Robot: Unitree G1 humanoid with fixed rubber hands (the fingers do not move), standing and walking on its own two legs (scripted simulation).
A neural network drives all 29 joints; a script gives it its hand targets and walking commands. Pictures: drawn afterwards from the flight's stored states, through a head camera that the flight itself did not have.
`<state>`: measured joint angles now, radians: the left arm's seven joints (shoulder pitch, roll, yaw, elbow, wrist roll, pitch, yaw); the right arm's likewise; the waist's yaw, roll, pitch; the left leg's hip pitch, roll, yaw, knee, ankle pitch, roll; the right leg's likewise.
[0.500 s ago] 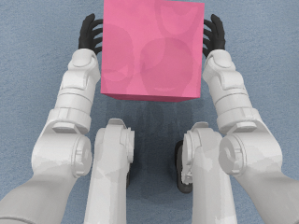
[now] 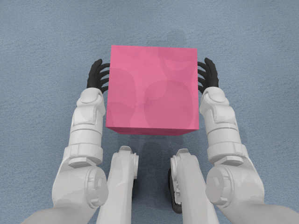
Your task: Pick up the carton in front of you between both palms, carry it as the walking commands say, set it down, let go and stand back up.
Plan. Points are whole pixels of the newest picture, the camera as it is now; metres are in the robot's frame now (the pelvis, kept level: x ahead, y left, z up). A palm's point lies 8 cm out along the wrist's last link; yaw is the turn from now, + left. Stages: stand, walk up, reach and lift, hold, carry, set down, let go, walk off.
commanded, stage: reach and lift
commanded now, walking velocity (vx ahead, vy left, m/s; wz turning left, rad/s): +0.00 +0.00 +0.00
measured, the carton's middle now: (151, 99) +0.44 +0.03 -0.12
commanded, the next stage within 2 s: none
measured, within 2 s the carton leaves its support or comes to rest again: neither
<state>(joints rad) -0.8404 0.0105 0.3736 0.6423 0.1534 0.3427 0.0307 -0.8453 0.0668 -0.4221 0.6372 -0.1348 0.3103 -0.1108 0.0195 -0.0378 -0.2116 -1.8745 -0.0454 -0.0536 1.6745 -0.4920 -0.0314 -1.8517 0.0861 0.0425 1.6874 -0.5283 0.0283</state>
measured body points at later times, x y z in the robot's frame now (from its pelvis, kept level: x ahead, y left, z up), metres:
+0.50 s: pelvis +0.05 +0.00 +0.15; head +0.16 +0.01 +0.58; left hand +0.42 +0.17 +0.10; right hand +0.43 -0.14 +0.11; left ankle +0.10 +0.13 -0.49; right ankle +0.09 -0.12 -0.49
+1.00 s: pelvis +0.08 +0.00 +0.24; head +0.06 +0.00 +0.69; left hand +0.38 +0.16 +0.25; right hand +0.40 -0.14 +0.26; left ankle +0.10 +0.13 -0.49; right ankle +0.09 -0.12 -0.49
